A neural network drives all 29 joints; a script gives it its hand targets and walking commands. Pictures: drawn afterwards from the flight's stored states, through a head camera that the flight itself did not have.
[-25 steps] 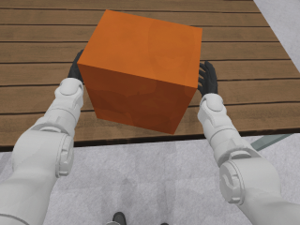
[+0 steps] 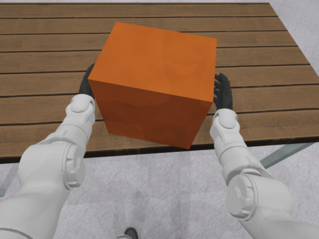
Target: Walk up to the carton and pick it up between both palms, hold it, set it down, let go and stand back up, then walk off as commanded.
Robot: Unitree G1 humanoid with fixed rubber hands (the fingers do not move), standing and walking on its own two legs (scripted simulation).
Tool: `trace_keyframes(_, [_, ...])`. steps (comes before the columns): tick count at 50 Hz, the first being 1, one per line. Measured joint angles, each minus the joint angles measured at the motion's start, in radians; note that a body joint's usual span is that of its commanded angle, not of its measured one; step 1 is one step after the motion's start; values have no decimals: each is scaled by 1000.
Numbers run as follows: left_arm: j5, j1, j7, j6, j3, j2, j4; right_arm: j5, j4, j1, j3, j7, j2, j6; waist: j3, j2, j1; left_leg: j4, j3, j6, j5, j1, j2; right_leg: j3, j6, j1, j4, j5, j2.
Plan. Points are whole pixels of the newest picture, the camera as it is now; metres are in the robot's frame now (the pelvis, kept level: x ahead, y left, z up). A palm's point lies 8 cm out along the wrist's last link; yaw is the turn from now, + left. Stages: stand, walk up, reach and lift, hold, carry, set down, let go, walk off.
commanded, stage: reach and lift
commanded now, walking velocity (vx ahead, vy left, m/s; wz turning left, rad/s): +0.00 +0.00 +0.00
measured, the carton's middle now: (156, 91) +0.49 -0.01 +0.02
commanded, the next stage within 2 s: none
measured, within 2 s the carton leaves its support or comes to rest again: leaves its support in 0.70 s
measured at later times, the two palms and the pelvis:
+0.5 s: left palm (90, 98) +0.45 +0.16 +0.05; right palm (226, 110) +0.40 -0.18 +0.05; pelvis -0.01 +0.00 +0.00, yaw +0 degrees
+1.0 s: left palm (84, 94) +0.45 +0.17 +0.07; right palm (225, 104) +0.41 -0.17 +0.07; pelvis -0.01 +0.00 +0.00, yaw +0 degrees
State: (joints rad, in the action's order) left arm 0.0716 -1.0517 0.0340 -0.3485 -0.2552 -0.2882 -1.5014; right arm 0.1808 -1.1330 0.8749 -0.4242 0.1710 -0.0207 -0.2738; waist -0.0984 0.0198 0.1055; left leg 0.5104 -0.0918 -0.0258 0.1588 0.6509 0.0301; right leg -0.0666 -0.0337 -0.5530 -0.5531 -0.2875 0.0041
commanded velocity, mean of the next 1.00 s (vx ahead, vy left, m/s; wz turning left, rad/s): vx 0.00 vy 0.00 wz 0.00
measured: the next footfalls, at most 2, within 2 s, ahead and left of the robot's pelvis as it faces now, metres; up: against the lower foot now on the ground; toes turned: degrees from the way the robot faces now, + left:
none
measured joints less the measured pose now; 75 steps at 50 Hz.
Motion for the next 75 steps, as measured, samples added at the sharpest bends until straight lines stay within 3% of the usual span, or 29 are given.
trace_keyframes(29, [-43, 1, -12, -3, 8, 18, -22, 16, 0, -2, -31, -4, -1, 17, 2, 0, 2, 0, 0, 0, -14, 1, 0, 0, 0, 0, 0, 2, 0])
trace_keyframes(57, [-78, -1, -40, -100, 62, 28, -22, 16, 0, -2, -31, 19, -1, -130, -12, -26, -44, 0, 0, 1, -23, 0, 4, 0, 0, 0, 0, 11, -4])
trace_keyframes(75, [-183, 39, -75, -23, 183, 48, -10, 16, -1, -2, -31, 30, 2, -40, -56, -32, -54, -6, 0, 2, -31, -16, 6, 0, 0, 12, 0, 16, -6])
